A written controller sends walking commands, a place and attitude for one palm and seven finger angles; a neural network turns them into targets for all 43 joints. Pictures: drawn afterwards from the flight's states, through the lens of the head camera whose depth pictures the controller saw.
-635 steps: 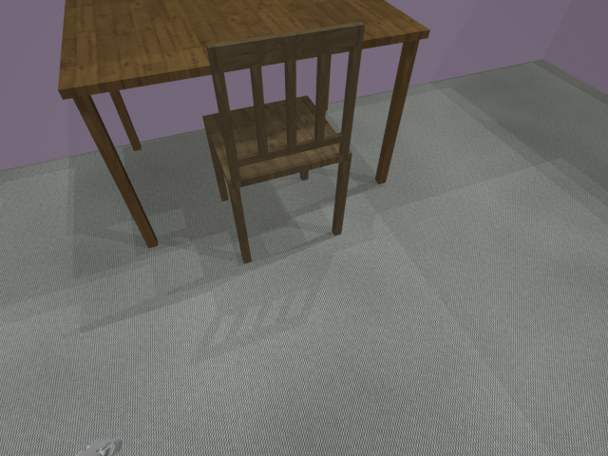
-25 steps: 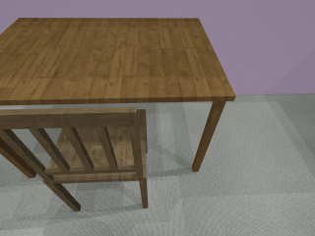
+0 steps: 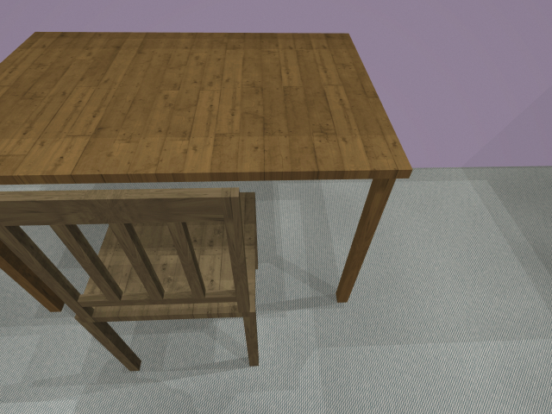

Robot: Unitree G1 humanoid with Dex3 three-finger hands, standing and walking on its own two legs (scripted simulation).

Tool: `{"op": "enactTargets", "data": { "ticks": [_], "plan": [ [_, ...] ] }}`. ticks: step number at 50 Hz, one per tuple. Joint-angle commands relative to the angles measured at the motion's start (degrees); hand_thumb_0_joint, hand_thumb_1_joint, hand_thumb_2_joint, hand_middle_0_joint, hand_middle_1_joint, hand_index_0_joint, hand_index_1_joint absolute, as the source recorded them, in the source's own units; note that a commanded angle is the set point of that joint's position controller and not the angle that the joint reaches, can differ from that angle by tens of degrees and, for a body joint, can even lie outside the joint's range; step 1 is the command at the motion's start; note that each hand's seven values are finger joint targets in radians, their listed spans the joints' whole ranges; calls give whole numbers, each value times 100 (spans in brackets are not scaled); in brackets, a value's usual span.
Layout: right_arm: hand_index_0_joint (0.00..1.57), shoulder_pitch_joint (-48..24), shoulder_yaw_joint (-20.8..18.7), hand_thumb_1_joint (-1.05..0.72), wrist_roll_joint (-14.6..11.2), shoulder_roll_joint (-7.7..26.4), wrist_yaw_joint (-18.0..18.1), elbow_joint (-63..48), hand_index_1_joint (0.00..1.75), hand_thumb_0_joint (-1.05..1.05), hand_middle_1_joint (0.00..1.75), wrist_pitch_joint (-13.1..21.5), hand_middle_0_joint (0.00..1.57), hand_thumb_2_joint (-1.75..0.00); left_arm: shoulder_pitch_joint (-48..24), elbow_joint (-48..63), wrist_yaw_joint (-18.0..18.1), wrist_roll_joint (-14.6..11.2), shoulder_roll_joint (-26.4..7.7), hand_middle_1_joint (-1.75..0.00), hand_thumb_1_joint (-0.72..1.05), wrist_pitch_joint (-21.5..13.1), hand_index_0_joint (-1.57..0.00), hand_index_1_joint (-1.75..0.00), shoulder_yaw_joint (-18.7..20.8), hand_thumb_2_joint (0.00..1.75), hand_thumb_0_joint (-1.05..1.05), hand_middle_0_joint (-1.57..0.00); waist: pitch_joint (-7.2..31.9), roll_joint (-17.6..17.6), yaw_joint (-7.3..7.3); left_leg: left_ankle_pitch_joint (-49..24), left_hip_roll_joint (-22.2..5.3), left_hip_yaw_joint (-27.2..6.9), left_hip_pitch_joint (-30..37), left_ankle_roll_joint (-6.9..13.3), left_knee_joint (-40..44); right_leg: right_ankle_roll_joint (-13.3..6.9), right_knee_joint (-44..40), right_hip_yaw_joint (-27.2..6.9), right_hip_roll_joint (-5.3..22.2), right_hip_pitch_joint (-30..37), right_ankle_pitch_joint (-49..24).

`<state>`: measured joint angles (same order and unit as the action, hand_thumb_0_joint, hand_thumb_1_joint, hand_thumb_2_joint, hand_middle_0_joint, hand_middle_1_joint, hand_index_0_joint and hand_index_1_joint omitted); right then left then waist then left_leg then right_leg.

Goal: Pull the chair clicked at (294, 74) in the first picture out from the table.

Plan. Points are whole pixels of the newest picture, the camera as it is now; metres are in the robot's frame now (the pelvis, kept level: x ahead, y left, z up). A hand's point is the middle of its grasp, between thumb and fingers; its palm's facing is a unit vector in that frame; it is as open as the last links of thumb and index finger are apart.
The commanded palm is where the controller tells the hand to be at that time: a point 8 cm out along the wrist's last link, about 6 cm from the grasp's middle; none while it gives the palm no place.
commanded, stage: shuffle to correct the standing spot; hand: left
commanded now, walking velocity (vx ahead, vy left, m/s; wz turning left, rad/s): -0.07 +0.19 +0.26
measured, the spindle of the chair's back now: (141, 263) +0.40 +0.30 -0.11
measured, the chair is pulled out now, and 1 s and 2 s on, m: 0.00 0.00 0.00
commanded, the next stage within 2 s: come to a stop and stand still in 0.18 s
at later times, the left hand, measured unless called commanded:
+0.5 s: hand out of the picture -0.03 +0.28 -0.18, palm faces +0.11 -0.96 -0.25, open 7.4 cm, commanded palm none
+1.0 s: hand out of the picture -0.06 +0.22 -0.18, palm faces +0.08 -0.98 -0.19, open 7.4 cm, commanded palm none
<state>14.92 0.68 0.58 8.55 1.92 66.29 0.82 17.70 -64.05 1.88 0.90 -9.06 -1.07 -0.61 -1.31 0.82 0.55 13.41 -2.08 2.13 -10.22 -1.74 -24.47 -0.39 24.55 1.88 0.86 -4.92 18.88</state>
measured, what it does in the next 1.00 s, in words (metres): steps on the spot: right foot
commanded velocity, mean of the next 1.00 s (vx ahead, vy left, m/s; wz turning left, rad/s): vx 0.01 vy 0.00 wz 0.05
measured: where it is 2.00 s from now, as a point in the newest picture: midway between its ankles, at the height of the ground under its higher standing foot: outside the picture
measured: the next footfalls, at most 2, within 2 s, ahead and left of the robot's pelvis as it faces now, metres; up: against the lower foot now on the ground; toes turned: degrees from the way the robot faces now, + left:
right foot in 0.68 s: -0.02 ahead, -0.04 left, +0.00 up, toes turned +3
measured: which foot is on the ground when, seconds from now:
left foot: down 0.00-1.00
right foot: down 0.00-0.32, up 0.34-0.66, down 0.68-1.00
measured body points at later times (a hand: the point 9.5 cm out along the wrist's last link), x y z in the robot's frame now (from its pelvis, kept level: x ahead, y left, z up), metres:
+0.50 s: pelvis -0.04 +0.07 -0.01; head -0.02 +0.09 +0.44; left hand -0.03 +0.33 -0.16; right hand +0.06 -0.15 -0.15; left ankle +0.00 +0.15 -0.74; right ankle -0.08 -0.06 -0.69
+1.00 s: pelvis -0.03 +0.06 -0.01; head -0.02 +0.06 +0.44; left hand -0.06 +0.27 -0.17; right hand -0.05 -0.16 -0.17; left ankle +0.00 +0.15 -0.74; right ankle -0.06 -0.04 -0.74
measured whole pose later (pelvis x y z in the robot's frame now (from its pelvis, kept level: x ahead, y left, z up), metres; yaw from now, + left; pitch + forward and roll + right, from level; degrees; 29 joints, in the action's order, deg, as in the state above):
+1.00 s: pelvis -0.03 +0.06 -0.01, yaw +5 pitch +0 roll -1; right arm 22.0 0.4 1.2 8.5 0.9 62.0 -0.1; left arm 20.9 -61.7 2.5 1.0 -7.5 -0.8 -1.2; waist -0.8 -1.4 -1.7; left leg 14.2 0.5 3.2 -19.0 2.7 -33.4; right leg -1.9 31.6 2.7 -1.7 -10.4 21.0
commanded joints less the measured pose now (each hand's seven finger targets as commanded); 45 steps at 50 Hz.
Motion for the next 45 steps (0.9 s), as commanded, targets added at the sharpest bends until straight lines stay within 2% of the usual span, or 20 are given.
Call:
{"op": "enactTargets", "data": {
  "ticks": [1, 5, 8, 11, 14, 15, 16, 17, 18, 20, 23, 27, 30, 33, 37, 38, 39, 41, 43, 45],
  "plan": [
    [20, 187, -145, -90, -18, 609, 4, -344, 30, 0, 30, -3, 20, -90, 480, 235, 91, -17, -768, -30, 90, -10, -20, -30, 225, 90, 0, -20, -225, -56, 72, -1685, -287, -223, -61, 233, -64, -143, -89, -381, 716, -425, -2448],
    [20, -56, -270, -90, 7, 650, -7, -744, 30, 0, 30, -166, 20, -90, 612, 440, 142, 9, -1151, -30, 90, 92, -20, -30, 449, 90, 0, -20, -85, 493, 205, -916, 26, 108, -873, 106, -1063, -538, 50, -897, 1495, -123, -3250],
    [20, -504, -377, -90, 22, 607, -45, -1106, 30, 0, 30, -260, 20, -90, 668, 588, 180, 95, -1232, -30, 90, 118, -20, -30, 546, 90, 0, -20, -416, 1071, 388, 1652, 111, -32, -1846, 40, -2607, -1293, -96, -1474, 2375, -178, -4192],
    [20, -422, -389, -90, -41, 537, -113, -1279, 30, 0, 30, -259, 20, -90, 106, 861, 161, 139, -1348, -30, 90, 105, -20, -30, 611, 90, 0, -20, -223, 1075, 110, 1574, 69, -194, -1573, 38, -2132, -1077, 382, -892, 2215, -337, -4549],
    [20, 266, -410, -90, 4, 626, -139, -1115, 30, 0, 30, -197, 20, -90, -170, 1017, 105, 42, -1415, -30, 90, 136, -20, -30, 621, 90, 0, -20, 226, 658, -245, -490, 335, 414, 261, 68, -268, -494, 1270, -320, 1578, -1185, -3419],
    [20, 434, -480, -90, 44, 967, -132, -1114, 30, 0, 30, -167, 20, -90, -158, 1129, 82, 38, -1135, -30, 90, 205, -20, -30, 578, 90, 0, -20, 341, -355, -291, -1334, -475, -579, 702, 417, 26, -162, 2121, 118, 939, -1851, -1370],
    [20, 560, -556, -90, 77, 1405, -147, -1186, 30, 0, 30, -174, 20, -90, -161, 1253, 78, 18, -730, -30, 90, 275, -20, -30, 501, 90, 0, -20, 359, -1666, -279, -2285, -1612, -1966, 367, 1095, 579, 132, 3407, 368, 190, -2352, 1875],
    [20, 558, -521, -90, 83, 1391, -133, -1234, 30, 0, 30, -185, 20, -90, -164, 1253, 142, 38, -705, -30, 90, 349, -20, -30, 472, 90, 0, -20, 391, -1236, -368, -807, -1799, -2134, -404, 1400, 935, -10, 4209, -111, 150, -2101, 2022],
    [20, 221, -479, -90, 108, 1285, -105, -1318, 30, 0, 30, -165, 20, -90, -198, 1193, 130, 45, -585, -30, 90, 350, -20, -30, 438, 90, 0, -20, 285, -1293, -224, 879, -1701, -2504, -816, 1429, 1234, -62, 4539, -329, 214, -2243, 1639],
    [20, -322, -359, -90, 121, 909, -81, -1435, 30, 0, 30, -79, 20, -90, 98, 933, 5, 113, -578, -30, 90, 247, -20, -30, 383, 90, 0, -20, 27, -641, 39, 1587, -1321, -2083, -1184, 1254, 1354, -66, 4300, -331, 330, -2137, 811],
    [20, -61, -291, -90, 92, 791, -51, -1204, 30, 0, 30, 41, 20, -90, 360, 715, -63, 95, -367, -30, 90, 196, -20, -30, 239, 90, 0, -20, 267, -603, -10, 704, -1057, -1456, -519, 1100, 1323, 44, 3050, -142, 255, -1794, 554],
    [20, 253, -317, -90, 97, 819, -22, -938, 30, 0, 30, 6, 20, -90, 141, 697, -59, 59, -344, -30, 90, 193, -20, -30, 177, 90, 0, -20, 126, -442, -204, 700, -1266, -1646, -173, 1172, 1383, 15, 1847, -161, 158, -1556, 912],
    [20, 212, -336, -90, 90, 815, -27, -813, 30, 0, 30, -14, 20, -90, 290, 575, -45, 37, -295, -30, 90, 173, -20, -30, 175, 90, 0, -20, -90, -341, -121, 679, -1145, -1592, -503, 1054, 1297, -36, 770, -183, 112, -1049, 518],
    [20, 131, -270, -90, 5, 636, -43, -706, 30, 0, 30, -3, 20, -90, 593, 356, -6, 23, -417, -30, 90, 82, -20, -30, 154, 90, 0, -20, -112, -125, -40, 921, -573, -1067, -772, 528, 975, -134, -538, -548, 334, -425, -294],
    [20, 290, -174, -90, 3, 466, -49, -421, 30, 0, 30, -19, 20, -90, 373, 223, -17, -30, -374, -30, 90, -48, -20, -30, 63, 90, 0, -20, -410, 367, -198, 39, -261, -551, 67, 339, 563, -247, -951, -832, 525, -1390, 257],
    [20, 216, -207, -90, 40, 866, -99, -720, 30, 0, 30, -23, 20, -90, 440, 226, 218, 139, -467, -30, 90, -66, -20, -30, 64, 90, 0, -20, -696, -6, -194, 10, -359, -354, -311, 170, -247, -213, -582, -562, 461, -1512, -49],
    [20, 390, -183, -90, 88, 619, -154, -860, 30, 0, 30, -50, 20, -90, 274, 541, 185, 74, -695, -30, 90, -41, -20, -30, 101, 90, 0, -20, -447, -169, -285, 1018, -241, -489, -680, 256, -266, -319, -598, -699, 497, -1565, 1273],
    [20, 477, -188, -90, 108, 590, -156, -934, 30, 0, 30, -86, 20, -90, 333, 658, 129, 23, -730, -30, 90, -82, -20, -30, 127, 90, 0, -20, -323, -377, -283, 1087, -98, -424, -824, 327, -463, -493, -633, -884, 568, -1566, 1611],
    [20, 645, -155, -90, 87, 481, -150, -934, 30, 0, 30, -51, 20, -90, 284, 662, 116, 0, -594, -30, 90, -125, -20, -30, 112, 90, 0, -20, -321, 30, -338, 534, -69, -356, -665, 338, -638, -583, -617, -963, 640, -1716, 1249],
    [20, 764, -124, -90, 74, 448, -129, -868, 30, 0, 30, 7, 20, -90, 286, 656, 102, -5, -497, -30, 90, -129, -20, -30, 89, 90, 0, -20, -265, -145, -284, 255, -161, -497, -566, 406, -399, -530, -343, -774, 484, -1575, 681]
  ]
}}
